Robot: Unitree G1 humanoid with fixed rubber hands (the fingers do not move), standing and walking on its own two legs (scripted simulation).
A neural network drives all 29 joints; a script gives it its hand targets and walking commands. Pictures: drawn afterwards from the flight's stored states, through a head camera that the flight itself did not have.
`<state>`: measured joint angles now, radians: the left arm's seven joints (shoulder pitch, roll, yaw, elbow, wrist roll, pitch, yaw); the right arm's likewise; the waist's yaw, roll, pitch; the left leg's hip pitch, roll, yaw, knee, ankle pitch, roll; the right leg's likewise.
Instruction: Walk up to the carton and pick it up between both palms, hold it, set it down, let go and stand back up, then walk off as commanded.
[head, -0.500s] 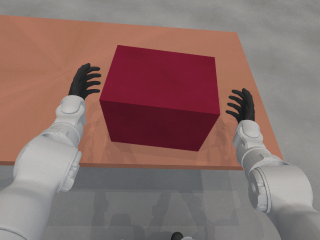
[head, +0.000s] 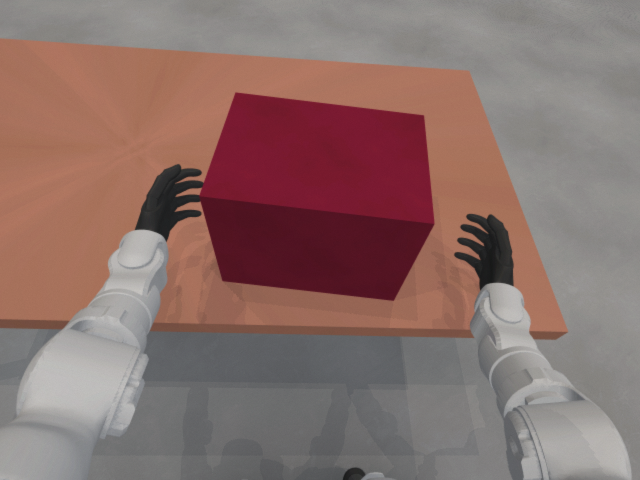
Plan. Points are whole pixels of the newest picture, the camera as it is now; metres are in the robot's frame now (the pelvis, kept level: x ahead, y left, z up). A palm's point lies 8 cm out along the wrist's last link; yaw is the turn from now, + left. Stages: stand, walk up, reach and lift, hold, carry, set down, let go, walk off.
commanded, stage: set down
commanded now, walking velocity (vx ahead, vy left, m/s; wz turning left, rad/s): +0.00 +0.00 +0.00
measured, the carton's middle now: (318, 202) +0.49 -0.02 +0.01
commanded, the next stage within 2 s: none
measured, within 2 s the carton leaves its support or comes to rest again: neither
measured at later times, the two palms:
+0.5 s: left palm (131, 256) +0.37 +0.22 +0.05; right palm (499, 306) +0.31 -0.24 +0.02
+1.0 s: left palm (92, 309) +0.30 +0.24 +0.06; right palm (515, 348) +0.25 -0.23 +0.04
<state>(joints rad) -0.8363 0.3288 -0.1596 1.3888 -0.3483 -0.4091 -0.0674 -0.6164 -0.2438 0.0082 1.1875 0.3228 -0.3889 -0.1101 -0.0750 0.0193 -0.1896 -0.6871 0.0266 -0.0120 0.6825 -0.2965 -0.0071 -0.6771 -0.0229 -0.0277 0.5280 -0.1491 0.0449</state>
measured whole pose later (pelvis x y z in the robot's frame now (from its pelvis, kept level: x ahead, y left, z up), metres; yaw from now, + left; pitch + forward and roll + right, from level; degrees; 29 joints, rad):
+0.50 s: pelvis +0.01 -0.02 +0.01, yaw +1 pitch +5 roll -1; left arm -0.56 0.38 -0.03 1.11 -0.32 -0.25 -0.17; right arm -0.32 -0.18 0.03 0.81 0.33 -0.29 -0.19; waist -0.06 0.02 -0.05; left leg -0.39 0.03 -0.01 0.60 -0.30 -0.01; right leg -0.42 -0.02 -0.03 0.53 -0.20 0.02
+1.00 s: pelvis +0.01 -0.03 +0.02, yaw +1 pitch -3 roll +0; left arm -0.19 0.41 0.04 0.62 -0.32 -0.09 -0.19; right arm 0.06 -0.15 0.04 0.31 0.32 -0.12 -0.22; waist -0.02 0.01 0.01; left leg -0.19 0.03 -0.01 0.53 -0.29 -0.02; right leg -0.24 -0.02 -0.03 0.50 -0.21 0.01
